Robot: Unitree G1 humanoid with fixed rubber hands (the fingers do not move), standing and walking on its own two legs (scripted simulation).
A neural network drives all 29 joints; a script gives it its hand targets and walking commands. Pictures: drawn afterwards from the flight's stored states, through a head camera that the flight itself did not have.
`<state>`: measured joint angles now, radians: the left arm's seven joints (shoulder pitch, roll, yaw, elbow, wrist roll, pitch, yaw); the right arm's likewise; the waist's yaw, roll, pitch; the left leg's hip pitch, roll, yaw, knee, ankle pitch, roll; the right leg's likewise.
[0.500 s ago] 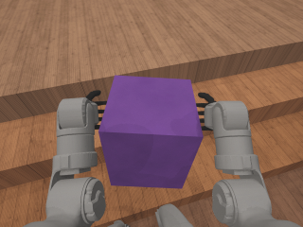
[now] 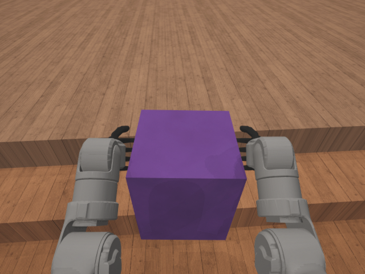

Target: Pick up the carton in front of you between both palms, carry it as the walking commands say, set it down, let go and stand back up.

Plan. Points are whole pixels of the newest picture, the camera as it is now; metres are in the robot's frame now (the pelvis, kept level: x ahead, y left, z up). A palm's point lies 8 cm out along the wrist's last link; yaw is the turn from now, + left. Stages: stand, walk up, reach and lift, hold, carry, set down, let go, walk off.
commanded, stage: carry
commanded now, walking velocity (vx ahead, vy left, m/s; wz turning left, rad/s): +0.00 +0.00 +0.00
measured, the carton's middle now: (184, 176) +0.36 +0.00 +0.04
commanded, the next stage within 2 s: none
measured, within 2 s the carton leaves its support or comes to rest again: neither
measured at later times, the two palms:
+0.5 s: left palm (107, 155) +0.34 +0.16 +0.14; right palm (247, 154) +0.35 -0.13 +0.14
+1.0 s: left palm (106, 102) +0.46 +0.18 +0.19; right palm (231, 97) +0.48 -0.11 +0.19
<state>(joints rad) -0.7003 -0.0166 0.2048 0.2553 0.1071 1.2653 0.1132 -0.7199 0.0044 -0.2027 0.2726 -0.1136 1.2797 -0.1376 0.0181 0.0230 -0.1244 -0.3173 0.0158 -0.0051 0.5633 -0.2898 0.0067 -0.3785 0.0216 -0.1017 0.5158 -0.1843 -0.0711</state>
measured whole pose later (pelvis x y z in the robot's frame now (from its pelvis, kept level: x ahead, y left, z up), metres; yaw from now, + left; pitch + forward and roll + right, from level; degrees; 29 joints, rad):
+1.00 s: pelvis +0.10 +0.02 +0.01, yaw +0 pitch +4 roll +0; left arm -0.86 0.01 0.21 0.19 0.05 1.38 0.16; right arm -0.90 -0.05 -0.26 0.22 -0.07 1.41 -0.16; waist 0.09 0.03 -0.09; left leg -0.96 -0.01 0.05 2.02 -0.50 0.13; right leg -0.19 -0.01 -0.06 0.42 -0.29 -0.04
